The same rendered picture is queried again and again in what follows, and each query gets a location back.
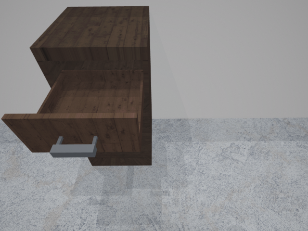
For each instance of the handle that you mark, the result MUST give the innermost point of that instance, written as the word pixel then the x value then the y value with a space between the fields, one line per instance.
pixel 73 150

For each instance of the cabinet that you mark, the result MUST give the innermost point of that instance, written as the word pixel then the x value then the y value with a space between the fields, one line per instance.
pixel 102 38

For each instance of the drawer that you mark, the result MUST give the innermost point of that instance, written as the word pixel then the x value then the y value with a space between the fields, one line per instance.
pixel 86 103

